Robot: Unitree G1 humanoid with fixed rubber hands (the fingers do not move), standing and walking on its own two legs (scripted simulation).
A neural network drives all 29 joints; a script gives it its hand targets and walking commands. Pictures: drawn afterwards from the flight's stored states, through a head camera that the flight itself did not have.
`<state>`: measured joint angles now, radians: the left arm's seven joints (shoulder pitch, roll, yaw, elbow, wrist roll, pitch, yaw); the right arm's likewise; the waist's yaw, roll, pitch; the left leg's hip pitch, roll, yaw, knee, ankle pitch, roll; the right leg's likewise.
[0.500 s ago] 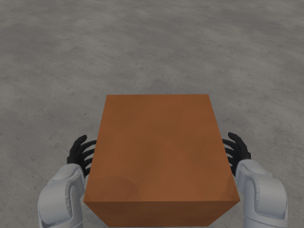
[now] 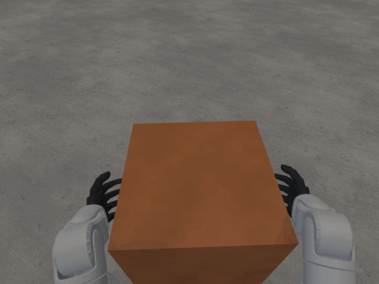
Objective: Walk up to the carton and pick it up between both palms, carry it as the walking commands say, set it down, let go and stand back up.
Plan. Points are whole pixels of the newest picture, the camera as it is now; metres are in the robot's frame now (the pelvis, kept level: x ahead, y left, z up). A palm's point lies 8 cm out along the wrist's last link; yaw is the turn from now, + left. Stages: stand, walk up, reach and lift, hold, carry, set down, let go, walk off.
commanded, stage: carry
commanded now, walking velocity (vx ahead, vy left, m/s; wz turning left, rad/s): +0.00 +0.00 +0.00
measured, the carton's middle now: (197, 203) +0.31 -0.01 -0.01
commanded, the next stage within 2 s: hold in 1.46 s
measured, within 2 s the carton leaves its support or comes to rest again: neither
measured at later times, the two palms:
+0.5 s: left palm (108, 215) +0.24 +0.16 +0.09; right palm (312, 208) +0.23 -0.21 +0.09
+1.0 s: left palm (115, 223) +0.23 +0.15 +0.07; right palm (314, 218) +0.23 -0.22 +0.07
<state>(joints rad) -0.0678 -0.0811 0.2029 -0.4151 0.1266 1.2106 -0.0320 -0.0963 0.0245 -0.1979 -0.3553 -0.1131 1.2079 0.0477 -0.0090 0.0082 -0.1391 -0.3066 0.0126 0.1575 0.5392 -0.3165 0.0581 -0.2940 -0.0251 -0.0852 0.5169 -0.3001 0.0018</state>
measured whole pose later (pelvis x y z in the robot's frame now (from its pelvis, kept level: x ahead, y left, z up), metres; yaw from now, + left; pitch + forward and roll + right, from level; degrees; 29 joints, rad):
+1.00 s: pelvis -0.03 -0.03 +0.00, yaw +0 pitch +3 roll +0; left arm -0.09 -0.09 0.20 -0.20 0.17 1.01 -0.05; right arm -0.09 0.03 -0.20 -0.18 -0.17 1.01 0.07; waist -0.01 0.01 -0.12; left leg -0.31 0.04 0.15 0.49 -0.24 0.03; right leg -0.30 0.00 -0.10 0.48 -0.24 -0.04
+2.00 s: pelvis -0.07 -0.03 +0.01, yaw -1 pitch -8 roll +1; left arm -0.37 -0.09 0.35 0.36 0.30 0.75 -0.05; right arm -0.40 -0.03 -0.25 0.48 -0.28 0.72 0.08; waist -0.01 -0.01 -0.02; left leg -0.10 -0.03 0.06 0.38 -0.15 0.04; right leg -0.11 0.04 -0.02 0.42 -0.17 -0.05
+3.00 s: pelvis -0.07 -0.02 -0.04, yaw -1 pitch +17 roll +0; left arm -0.41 -0.11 0.44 0.48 0.24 0.34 -0.04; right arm -0.47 0.02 -0.41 0.55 -0.26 0.36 0.07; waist 0.00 0.00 -0.04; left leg -0.80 -0.05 0.04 0.79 -0.29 0.05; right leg -0.81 0.03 -0.02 0.81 -0.30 -0.05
